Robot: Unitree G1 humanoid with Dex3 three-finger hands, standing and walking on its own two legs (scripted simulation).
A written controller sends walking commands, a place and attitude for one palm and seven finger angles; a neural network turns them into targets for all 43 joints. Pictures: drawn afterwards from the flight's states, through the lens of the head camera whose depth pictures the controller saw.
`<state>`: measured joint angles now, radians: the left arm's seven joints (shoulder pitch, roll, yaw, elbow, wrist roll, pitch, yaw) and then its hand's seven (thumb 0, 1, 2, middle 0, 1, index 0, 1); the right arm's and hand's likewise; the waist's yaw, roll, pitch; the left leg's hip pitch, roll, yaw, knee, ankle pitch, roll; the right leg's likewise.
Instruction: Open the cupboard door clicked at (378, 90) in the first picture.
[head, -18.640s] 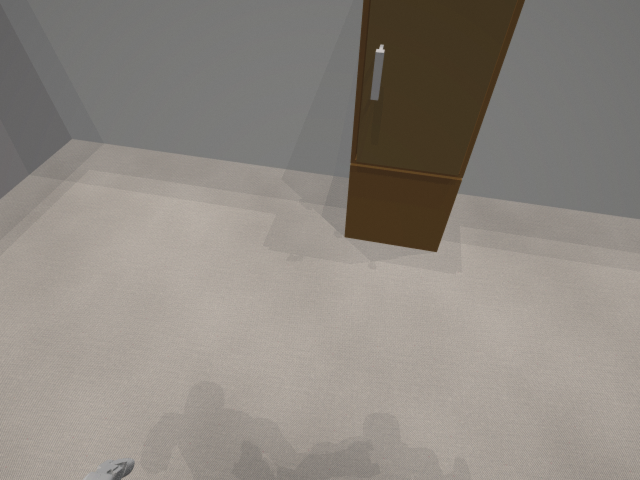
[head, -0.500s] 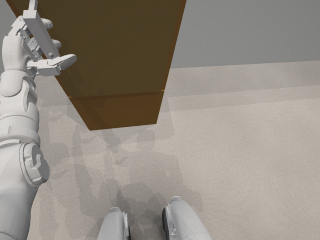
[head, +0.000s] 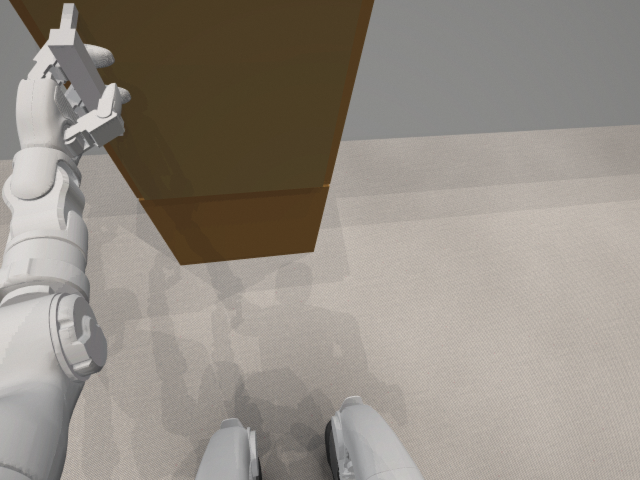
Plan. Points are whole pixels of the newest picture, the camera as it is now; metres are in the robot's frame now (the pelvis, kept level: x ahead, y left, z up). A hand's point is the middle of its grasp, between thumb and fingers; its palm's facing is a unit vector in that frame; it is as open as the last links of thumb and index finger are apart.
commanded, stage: pull the door open along its arc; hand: left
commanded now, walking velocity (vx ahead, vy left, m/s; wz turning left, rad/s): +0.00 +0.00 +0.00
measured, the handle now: (93, 75) +0.59 +0.21 +0.07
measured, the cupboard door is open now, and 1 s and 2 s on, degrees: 0 50 46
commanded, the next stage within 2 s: open thumb and fingers to let go in 0.98 s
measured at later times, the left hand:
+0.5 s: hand (145, 191) +0.43 +0.15 +0.07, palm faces +0.15 -0.99 +0.06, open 6.2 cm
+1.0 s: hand (276, 279) +0.32 +0.02 +0.07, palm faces +0.32 -0.95 -0.04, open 6.2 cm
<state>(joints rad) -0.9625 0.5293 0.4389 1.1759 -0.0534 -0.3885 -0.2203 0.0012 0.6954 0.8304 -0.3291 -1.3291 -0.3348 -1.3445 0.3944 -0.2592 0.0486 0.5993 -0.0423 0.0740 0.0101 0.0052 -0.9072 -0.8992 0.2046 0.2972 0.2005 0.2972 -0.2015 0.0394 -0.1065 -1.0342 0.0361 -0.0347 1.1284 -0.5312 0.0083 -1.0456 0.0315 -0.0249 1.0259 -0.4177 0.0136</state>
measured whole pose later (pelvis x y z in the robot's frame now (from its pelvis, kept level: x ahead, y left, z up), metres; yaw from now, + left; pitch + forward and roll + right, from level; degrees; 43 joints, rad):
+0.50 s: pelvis +0.01 +0.00 +0.02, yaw +0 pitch +20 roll -2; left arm -0.42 0.16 0.26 0.62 -0.15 -0.38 0.01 0.01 0.66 0.76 -0.33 -1.33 -0.35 -1.30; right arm 0.33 -0.25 0.00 0.53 -0.01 0.05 0.04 0.01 -0.91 -0.90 0.20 0.30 0.20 0.30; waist -0.09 0.04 -0.15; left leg -0.84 0.03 0.00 1.00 -0.51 0.00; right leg -0.88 0.02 0.01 0.95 -0.41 0.01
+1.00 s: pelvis +0.01 -0.04 +0.03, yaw +3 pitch +13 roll +0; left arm -0.01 -0.11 -0.26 0.27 0.12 -0.28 0.59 0.01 0.66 0.73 -0.32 -1.32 -0.34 -1.34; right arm 0.19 -0.17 -0.01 0.57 -0.08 0.00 0.03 0.01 -0.91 -0.90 0.20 0.30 0.20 0.30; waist -0.02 0.04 -0.14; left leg -0.70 0.02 -0.05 0.97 -0.50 -0.04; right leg -0.75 0.01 -0.04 0.97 -0.45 -0.04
